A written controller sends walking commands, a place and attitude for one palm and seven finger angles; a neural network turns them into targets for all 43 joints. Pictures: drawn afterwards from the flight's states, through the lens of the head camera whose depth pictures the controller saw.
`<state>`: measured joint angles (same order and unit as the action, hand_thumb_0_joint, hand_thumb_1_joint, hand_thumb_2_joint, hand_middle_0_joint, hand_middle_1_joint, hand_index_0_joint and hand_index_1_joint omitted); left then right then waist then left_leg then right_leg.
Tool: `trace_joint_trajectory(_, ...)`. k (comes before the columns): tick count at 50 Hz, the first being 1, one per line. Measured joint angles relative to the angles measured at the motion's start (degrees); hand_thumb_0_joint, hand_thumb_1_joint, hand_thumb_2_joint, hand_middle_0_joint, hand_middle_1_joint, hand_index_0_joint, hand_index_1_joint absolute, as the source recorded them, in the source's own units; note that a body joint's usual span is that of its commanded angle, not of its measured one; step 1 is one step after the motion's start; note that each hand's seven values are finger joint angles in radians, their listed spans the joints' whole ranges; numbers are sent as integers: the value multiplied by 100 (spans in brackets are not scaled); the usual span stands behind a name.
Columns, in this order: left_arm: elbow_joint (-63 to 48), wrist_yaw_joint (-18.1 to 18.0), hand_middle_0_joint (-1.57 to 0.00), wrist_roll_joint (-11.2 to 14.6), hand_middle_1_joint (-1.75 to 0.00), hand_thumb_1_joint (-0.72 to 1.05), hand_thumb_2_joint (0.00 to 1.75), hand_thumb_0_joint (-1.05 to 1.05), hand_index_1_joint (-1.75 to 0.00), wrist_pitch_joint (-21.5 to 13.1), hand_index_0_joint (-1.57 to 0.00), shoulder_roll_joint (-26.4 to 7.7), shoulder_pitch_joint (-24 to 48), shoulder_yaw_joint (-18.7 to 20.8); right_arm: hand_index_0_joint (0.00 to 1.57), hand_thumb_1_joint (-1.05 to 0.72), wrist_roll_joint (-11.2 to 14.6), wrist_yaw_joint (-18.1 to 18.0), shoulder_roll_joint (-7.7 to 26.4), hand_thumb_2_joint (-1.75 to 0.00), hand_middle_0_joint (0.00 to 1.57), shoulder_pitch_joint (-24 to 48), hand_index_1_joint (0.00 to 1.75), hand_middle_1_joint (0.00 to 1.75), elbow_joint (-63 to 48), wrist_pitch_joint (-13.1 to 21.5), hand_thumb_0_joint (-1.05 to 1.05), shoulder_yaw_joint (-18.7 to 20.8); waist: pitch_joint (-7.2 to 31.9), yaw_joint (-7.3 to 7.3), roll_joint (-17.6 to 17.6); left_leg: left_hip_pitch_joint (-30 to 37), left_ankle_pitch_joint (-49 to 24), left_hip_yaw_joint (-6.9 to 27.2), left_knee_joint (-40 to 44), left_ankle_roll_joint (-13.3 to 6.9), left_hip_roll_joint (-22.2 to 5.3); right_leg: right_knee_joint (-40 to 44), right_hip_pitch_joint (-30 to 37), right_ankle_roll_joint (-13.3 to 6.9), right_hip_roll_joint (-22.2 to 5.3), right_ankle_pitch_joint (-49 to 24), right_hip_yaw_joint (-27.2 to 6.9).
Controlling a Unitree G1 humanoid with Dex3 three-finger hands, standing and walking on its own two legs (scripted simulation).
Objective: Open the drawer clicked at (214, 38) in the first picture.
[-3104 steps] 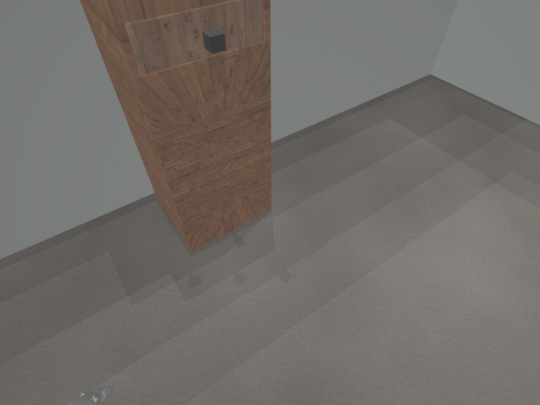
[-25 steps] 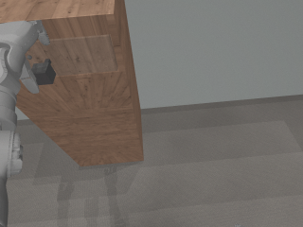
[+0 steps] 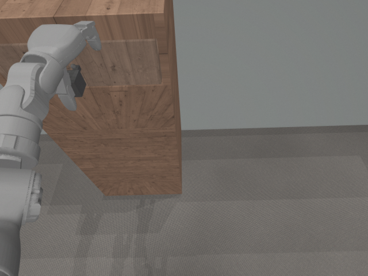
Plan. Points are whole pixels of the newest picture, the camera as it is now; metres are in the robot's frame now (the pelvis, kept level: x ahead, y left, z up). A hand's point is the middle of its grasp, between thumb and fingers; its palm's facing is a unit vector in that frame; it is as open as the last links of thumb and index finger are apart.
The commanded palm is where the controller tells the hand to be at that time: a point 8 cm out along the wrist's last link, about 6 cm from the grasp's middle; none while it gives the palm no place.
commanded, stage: move the hooked fingers above the handle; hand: left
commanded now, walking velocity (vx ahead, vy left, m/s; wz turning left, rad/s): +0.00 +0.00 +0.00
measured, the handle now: (73, 77) +0.53 +0.25 +0.12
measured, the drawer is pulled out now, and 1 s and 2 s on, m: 0.00 0.00 0.00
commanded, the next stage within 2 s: none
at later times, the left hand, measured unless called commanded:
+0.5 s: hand (57, 70) +0.47 +0.24 +0.19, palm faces -0.07 -0.03 -1.00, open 13.8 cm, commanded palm +0.48 +0.27 +0.25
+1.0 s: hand (47, 83) +0.46 +0.27 +0.17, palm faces -0.19 +0.03 -0.98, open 13.7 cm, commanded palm +0.47 +0.26 +0.25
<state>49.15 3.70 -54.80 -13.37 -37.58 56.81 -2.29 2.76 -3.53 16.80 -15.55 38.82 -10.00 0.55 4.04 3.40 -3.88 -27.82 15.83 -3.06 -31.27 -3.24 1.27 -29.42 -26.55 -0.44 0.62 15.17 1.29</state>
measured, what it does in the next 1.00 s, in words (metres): stands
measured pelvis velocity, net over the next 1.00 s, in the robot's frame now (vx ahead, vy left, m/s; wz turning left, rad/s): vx -0.01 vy -0.01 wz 0.01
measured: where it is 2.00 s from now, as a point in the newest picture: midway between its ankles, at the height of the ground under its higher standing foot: outside the picture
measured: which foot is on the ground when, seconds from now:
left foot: down 0.00-1.00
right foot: down 0.00-1.00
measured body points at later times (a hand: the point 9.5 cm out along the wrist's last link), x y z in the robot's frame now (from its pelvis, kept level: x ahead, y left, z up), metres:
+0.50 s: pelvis +0.00 +0.00 +0.00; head +0.06 +0.00 +0.45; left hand +0.46 +0.24 +0.25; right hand +0.06 -0.30 -0.12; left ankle -0.01 +0.08 -0.73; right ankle -0.02 -0.12 -0.73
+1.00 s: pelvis -0.01 -0.01 +0.00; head +0.05 -0.03 +0.45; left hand +0.46 +0.26 +0.22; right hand +0.03 -0.28 -0.14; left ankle -0.01 +0.08 -0.73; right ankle -0.02 -0.12 -0.73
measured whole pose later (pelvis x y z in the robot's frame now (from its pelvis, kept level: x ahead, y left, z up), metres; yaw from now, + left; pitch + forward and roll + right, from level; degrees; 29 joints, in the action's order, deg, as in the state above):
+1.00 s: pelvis -0.01 -0.01 +0.00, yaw +0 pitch +10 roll +0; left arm 55.0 13.4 -56.1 -10.1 -43.4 56.7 -1.8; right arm 4.0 -6.1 15.7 -19.0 36.7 -10.0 -0.2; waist 2.6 4.0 -3.6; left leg -26.2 14.5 -2.7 -30.2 -2.4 0.8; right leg -29.4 -25.3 -1.3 1.2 14.5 1.6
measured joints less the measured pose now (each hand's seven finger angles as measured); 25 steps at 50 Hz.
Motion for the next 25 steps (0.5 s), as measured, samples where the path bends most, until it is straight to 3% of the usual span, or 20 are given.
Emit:
trace_joint_trajectory(4,296,-79,-46,-100,-122,-49,30,0,-124,441,-39,-94,72,196,20,-91,73,-66,-198,-89,20,211,30,30,-92,-91,0,-172,-35,50,-69,140,-63,-73,114,3,-25,68,91,-2,26,-69,-76)
trace_joint_trajectory(9,833,108,-38,-246,-121,-49,30,0,-124,900,-38,-570,302,462,20,-91,137,-163,-307,-89,20,224,30,30,-175,-127,0,-293,-40,82,-82,293,-114,-92,224,28,-40,132,216,-22,44,-102,-97)
trace_joint_trajectory(13,1146,648,-34,-264,-121,-49,30,0,-122,1075,-35,-905,495,-1,20,-91,189,-181,-201,-89,20,18,30,30,-166,-91,0,-238,-56,30,-35,343,-124,22,236,43,-20,180,325,-36,27,-85,16)
trace_joint_trajectory(16,921,1147,-33,-84,-120,-49,30,0,-121,898,-33,-821,480,-514,20,-91,189,-174,-65,-89,20,-165,30,30,-51,-37,0,-116,-113,-69,43,345,-135,155,219,40,23,208,397,-40,-12,-66,150)
trace_joint_trajectory(19,381,1466,-32,259,-120,-49,30,-1,-120,543,-33,-467,307,-872,20,-91,170,-181,76,-89,20,-284,30,30,130,67,0,2,-171,-166,124,331,-142,261,197,27,81,199,430,-33,-66,-37,258)
trace_joint_trajectory(21,-95,1415,-32,371,-120,-49,30,0,-123,384,-32,-321,157,-757,20,-91,133,-196,146,-89,20,-306,30,30,218,164,0,83,-196,-189,161,313,-134,291,171,20,111,169,422,-25,-96,-12,289)
trace_joint_trajectory(23,-465,1366,-32,608,-120,-49,30,0,-124,-13,-32,-286,73,-553,20,-91,74,-213,191,-89,20,-299,30,30,254,265,0,145,-184,-175,185,287,-114,289,144,14,124,141,395,-17,-109,8,287)
trace_joint_trajectory(25,-544,1152,-32,710,-120,-49,30,0,-124,-228,-32,-199,178,-478,20,-91,48,-195,204,-89,20,-280,30,30,262,340,0,184,-130,-146,208,236,-85,272,104,10,127,100,339,-10,-114,30,270)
